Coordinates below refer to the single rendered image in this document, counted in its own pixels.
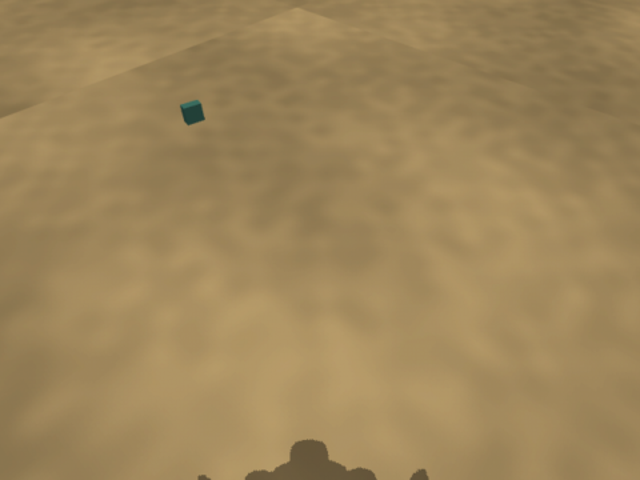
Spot carton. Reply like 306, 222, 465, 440
180, 100, 205, 125

